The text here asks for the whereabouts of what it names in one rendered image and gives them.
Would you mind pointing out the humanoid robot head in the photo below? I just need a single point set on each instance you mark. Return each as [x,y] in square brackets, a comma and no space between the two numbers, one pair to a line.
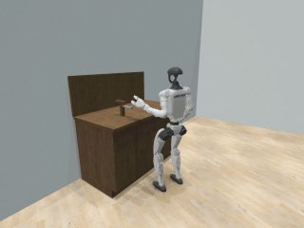
[175,71]

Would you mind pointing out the right robot forearm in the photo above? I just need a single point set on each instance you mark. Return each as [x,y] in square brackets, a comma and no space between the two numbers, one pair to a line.
[185,114]

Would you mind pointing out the left robot hand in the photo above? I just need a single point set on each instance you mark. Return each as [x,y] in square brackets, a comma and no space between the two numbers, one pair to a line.
[139,102]

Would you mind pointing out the tap lever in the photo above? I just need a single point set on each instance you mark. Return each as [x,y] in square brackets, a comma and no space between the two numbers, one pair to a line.
[130,107]

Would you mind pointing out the counter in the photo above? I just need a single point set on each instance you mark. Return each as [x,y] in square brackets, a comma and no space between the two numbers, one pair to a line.
[115,143]

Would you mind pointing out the right robot foot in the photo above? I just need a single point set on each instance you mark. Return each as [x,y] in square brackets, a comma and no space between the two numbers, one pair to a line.
[179,180]

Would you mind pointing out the right robot upper arm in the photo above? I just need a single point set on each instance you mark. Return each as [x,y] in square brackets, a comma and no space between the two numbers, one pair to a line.
[188,100]

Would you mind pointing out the left robot forearm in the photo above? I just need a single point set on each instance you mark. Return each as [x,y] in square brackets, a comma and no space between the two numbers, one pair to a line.
[153,111]

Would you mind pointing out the left robot upper arm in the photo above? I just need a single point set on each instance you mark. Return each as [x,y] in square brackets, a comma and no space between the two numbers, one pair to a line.
[164,102]

